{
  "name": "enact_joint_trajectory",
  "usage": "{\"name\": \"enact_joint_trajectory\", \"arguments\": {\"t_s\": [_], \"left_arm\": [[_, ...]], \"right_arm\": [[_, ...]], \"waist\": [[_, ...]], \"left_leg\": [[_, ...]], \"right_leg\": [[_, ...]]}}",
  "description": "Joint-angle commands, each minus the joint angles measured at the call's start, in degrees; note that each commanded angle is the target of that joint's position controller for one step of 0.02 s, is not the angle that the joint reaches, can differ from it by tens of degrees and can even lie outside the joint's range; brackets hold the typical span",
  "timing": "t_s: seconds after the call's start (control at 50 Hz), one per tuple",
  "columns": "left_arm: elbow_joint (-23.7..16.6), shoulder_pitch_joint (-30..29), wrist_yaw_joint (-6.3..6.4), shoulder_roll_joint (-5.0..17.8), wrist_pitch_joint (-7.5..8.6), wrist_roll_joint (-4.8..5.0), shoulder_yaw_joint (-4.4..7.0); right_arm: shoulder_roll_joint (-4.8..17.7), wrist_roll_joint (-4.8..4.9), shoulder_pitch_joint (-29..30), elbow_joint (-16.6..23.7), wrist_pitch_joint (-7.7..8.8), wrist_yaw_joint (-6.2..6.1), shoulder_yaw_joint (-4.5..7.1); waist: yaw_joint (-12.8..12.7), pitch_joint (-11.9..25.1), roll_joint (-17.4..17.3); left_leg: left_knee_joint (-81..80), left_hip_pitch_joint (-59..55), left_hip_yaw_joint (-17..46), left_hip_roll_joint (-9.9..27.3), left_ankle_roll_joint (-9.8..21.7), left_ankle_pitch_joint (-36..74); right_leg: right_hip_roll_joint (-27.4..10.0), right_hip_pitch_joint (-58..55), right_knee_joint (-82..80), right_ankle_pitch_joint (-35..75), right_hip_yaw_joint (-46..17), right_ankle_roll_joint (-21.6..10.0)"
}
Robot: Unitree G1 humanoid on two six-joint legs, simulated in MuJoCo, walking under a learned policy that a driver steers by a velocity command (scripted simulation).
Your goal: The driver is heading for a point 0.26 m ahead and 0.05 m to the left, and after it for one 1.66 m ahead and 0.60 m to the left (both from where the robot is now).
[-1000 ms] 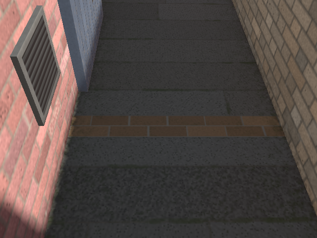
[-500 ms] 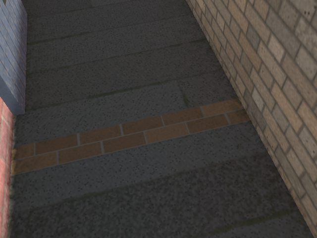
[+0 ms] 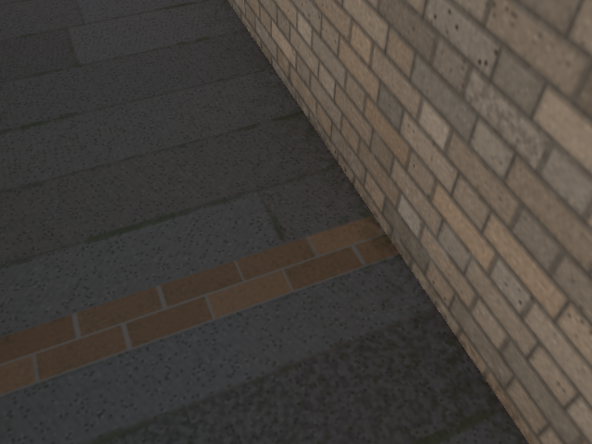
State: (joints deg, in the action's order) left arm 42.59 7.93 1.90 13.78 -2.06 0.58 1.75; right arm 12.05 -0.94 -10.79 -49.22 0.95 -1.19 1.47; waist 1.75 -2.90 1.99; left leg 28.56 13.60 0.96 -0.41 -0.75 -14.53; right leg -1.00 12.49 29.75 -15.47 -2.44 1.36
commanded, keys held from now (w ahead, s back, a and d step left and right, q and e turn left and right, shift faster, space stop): no key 0.22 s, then q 0.18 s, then w+q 0.46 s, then w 0.14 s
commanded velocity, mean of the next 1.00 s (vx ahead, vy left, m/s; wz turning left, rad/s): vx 0.19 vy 0.00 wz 0.29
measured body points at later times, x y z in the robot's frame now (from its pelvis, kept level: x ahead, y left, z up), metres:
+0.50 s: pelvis +0.01 -0.01 +0.00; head +0.02 -0.01 +0.45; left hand +0.08 +0.28 -0.12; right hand +0.15 -0.29 -0.12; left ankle -0.01 +0.12 -0.68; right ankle -0.01 -0.13 -0.74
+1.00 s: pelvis +0.16 +0.09 +0.01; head +0.18 +0.12 +0.46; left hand +0.29 +0.40 -0.08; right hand +0.26 -0.17 -0.11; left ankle +0.03 +0.14 -0.74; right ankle +0.40 -0.01 -0.68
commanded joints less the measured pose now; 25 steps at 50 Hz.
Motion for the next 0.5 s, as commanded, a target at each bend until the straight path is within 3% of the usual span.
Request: {"name": "enact_joint_trajectory", "arguments": {"t_s": [0.02, 0.04, 0.06, 0.1, 0.2, 0.22, 0.28, 0.32, 0.34, 0.38, 0.4, 0.42, 0.44, 0.46, 0.5], "left_arm": [[-3.0, 1.1, -0.56, 7.0, 1.03, -0.43, 1.73], [-3.2, 0.6, -0.96, 6.0, 1.61, -0.92, 1.29], [-2.2, 0.8, -0.94, 5.5, 1.92, -1.59, 0.98], [-1.9, 0.8, -0.89, 4.9, 2.62, -1.45, 0.60], [-1.0, 2.2, -0.80, 5.1, 3.28, -1.06, 0.09], [-0.6, 1.7, -0.78, 5.0, 3.09, -1.49, -0.06], [-0.2, 3.2, -0.06, 7.9, 2.61, -1.28, 0.74], [0.2, 5.3, 0.81, 10.0, 1.93, -0.86, 1.60], [0.7, 6.6, 1.28, 11.1, 1.71, -0.36, 2.26], [0.5, 7.6, 2.07, 11.4, 1.55, -1.01, 2.67], [-0.2, 7.7, 2.36, 11.0, 1.75, -1.76, 2.59], [-0.4, 8.3, 2.35, 10.9, 2.22, -1.80, 2.69], [0.0, 7.5, 2.18, 11.3, 2.77, -0.78, 3.12], [-0.4, 5.9, 1.90, 11.4, 3.38, 0.48, 3.45], [-0.6, 3.3, 1.71, 12.0, 4.22, 0.98, 3.86]], "right_arm": [[9.3, -0.62, -2.9, 1.3, 2.40, 0.50, 2.16], [9.9, -0.57, -0.3, 1.4, 2.44, 0.19, 2.36], [8.1, -0.81, 0.9, 1.0, 2.15, 0.01, 1.96], [7.5, -0.80, 0.8, 0.3, 1.52, -0.33, 1.79], [8.1, -0.59, 0.8, -2.7, 1.07, -0.27, 1.78], [9.6, -0.36, 1.2, -3.0, 1.34, 0.04, 1.95], [10.5, 0.25, 2.9, -3.4, 1.56, 0.63, 1.83], [11.1, 0.51, 4.8, -2.3, 1.64, 0.79, 1.90], [9.6, 0.20, 6.1, -0.9, 1.55, 0.83, 1.59], [9.6, 0.35, 6.8, 0.3, 1.28, 1.19, 1.77], [9.8, 0.71, 7.0, 1.0, 1.12, 1.44, 2.11], [9.9, 1.38, 6.4, 1.3, 0.80, 1.61, 2.39], [9.6, 2.32, 4.2, 1.3, 0.42, 1.74, 2.53], [9.7, 2.51, 4.7, 1.8, -0.21, 1.77, 2.45], [9.0, 1.70, 5.7, 2.8, -0.60, 1.97, 1.94]], "waist": [[-0.2, 7.4, 0.1], [-1.0, 5.7, 0.2], [-0.8, 5.1, 1.3], [-0.3, 3.1, 3.1], [-0.2, 2.2, 2.1], [-0.1, 1.3, 0.8], [-1.3, 2.1, 1.3], [-2.2, 2.5, 3.0], [-2.6, 3.2, 5.3], [-3.6, 3.3, 8.7], [-4.1, 3.3, 8.8], [-3.9, 3.9, 6.2], [-2.6, 2.9, 5.2], [-2.2, 1.2, 4.4], [-2.1, -2.0, 4.6]], "left_leg": [[-4.9, -5.5, 3.3, 2.9, 1.1, 8.1], [-3.5, -4.8, 2.3, 2.0, 0.3, 7.3], [-3.0, -5.2, 1.5, 1.8, -0.1, 8.1], [-2.8, -5.4, 1.7, 2.0, -0.3, 9.9], [-3.6, -6.9, 2.0, 2.4, -0.6, 10.6], [-3.5, -6.6, 1.7, 2.7, -0.7, 11.3], [-1.9, -1.8, 1.8, 1.8, -0.9, 12.0], [2.1, 3.5, 1.2, 0.6, -1.4, 9.4], [4.8, 6.6, 1.2, 0.4, -1.7, 6.9], [16.9, 13.2, 0.4, -0.2, -2.0, -11.8], [27.4, 17.9, 1.9, 0.8, -2.1, -20.8], [34.0, 21.8, 3.5, 2.3, -1.8, -22.4], [33.8, 23.3, 4.7, 4.9, -1.2, -18.9], [32.2, 23.4, 4.2, 6.1, -0.8, -15.7], [26.0, 21.0, 1.9, 6.8, -0.7, -11.7]], "right_leg": [[-3.9, -2.7, -3.0, 12.1, -3.6, -4.7], [-4.0, -1.5, -4.2, 9.9, -3.9, -4.4], [-3.8, 0.1, -5.5, 8.2, -3.7, -4.4], [-3.7, 2.0, -6.3, 7.4, -3.9, -4.0], [-3.5, 2.6, -7.1, 7.1, -4.1, -3.8], [-3.5, 2.6, -7.0, 9.0, -4.5, -3.3], [-3.8, -2.4, -6.0, 10.8, -3.6, -3.4], [-6.9, -4.9, -6.7, 11.3, -6.2, -5.7], [-9.1, -6.2, -7.3, 12.2, -7.9, -7.8], [-16.2, -7.4, -9.5, 17.5, -13.7, -13.3], [-20.4, -8.2, -10.4, 23.1, -16.6, -16.8], [-22.6, -9.8, -12.0, 19.2, -17.5, -18.3], [-21.3, -9.8, -13.9, 7.2, -15.4, -16.8], [-19.8, -8.3, -16.3, -3.5, -14.1, -15.0], [-16.9, -4.6, -19.5, -9.8, -9.2, -12.7]]}}
Keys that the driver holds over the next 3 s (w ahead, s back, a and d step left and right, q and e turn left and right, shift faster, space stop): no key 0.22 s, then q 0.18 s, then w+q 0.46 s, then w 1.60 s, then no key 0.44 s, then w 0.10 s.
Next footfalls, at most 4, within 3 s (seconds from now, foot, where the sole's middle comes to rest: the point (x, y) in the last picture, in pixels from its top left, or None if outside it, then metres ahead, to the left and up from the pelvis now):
0.64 left None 0.06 0.15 -0.77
1.14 right None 0.47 0.05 -0.77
1.64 left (124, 380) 0.64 0.40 -0.77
2.18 right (189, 241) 1.05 0.29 -0.77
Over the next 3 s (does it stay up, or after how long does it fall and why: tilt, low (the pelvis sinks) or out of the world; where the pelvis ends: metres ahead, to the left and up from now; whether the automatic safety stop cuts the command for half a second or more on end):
stays up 1.14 0.43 0.00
